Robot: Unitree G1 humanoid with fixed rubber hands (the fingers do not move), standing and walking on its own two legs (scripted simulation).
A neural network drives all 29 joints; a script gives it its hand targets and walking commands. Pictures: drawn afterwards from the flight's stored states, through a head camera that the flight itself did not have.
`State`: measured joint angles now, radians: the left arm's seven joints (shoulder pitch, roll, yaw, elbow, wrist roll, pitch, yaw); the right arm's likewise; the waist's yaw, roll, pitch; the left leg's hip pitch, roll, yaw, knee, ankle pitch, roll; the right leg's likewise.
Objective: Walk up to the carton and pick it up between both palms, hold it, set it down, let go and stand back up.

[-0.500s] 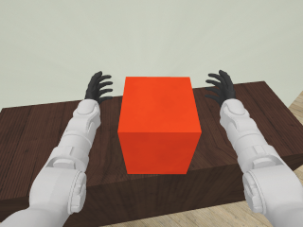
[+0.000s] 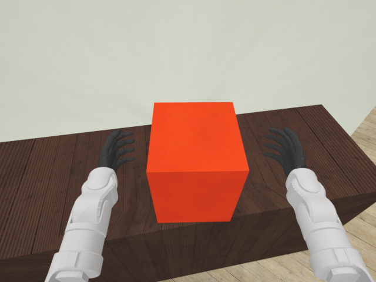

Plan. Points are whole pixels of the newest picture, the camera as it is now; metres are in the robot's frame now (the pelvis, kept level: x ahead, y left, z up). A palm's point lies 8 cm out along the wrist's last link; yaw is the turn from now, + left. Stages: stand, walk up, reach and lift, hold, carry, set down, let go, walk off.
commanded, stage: set down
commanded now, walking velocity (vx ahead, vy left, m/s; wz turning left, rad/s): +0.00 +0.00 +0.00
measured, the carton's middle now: (193, 164) +0.41 +0.01 -0.02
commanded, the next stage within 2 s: none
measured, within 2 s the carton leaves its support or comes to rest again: neither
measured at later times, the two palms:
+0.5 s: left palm (99, 186) +0.30 +0.21 +0.05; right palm (280, 173) +0.33 -0.18 +0.06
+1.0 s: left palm (101, 220) +0.24 +0.20 +0.00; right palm (288, 216) +0.25 -0.19 +0.01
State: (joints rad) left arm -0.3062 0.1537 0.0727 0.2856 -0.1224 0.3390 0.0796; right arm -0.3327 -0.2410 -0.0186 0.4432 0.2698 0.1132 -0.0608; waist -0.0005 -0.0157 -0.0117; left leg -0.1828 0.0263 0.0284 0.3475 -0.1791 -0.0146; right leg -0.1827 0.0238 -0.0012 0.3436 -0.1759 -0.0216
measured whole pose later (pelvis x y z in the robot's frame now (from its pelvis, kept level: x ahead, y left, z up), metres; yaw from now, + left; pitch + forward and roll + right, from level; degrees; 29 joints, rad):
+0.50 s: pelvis +0.00 +0.00 +0.00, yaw +1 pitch -2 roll -1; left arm -0.18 0.13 0.12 0.15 -0.07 0.40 0.05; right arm -0.29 -0.17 0.01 0.42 0.27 0.11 -0.11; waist 0.02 -0.03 0.06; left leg -0.13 0.03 0.01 0.37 -0.19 -0.02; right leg -0.11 0.04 -0.01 0.32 -0.17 -0.03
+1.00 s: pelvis +0.00 +0.00 +0.00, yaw -1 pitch -1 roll +0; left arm 0.06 0.14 -0.02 0.32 -0.12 -0.04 0.11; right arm 0.05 -0.17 0.01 0.39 0.21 -0.10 -0.01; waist 0.04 -0.03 0.01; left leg -0.14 0.02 0.03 0.33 -0.18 -0.01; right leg -0.14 0.02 0.02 0.32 -0.17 -0.02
